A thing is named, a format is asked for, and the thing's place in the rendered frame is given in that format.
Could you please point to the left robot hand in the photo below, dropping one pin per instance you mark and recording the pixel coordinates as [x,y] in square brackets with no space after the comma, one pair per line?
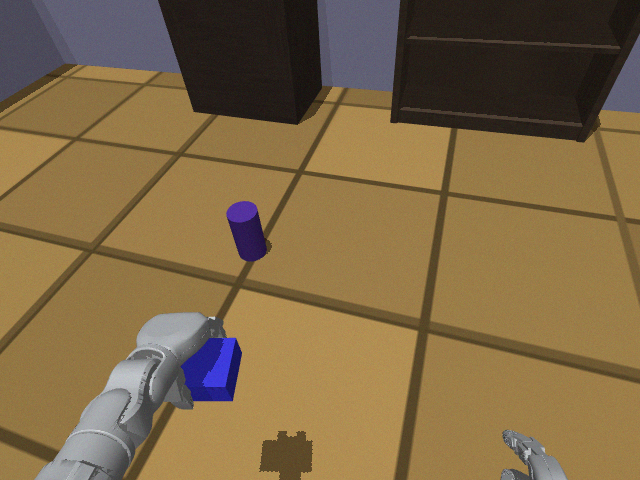
[183,334]

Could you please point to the right robot hand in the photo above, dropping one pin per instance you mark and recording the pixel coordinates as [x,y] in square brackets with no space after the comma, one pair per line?
[531,453]

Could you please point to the left robot arm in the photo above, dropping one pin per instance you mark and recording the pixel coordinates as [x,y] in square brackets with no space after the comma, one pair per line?
[117,421]

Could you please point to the bookshelf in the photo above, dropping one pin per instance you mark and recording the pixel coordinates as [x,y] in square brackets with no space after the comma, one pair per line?
[539,68]

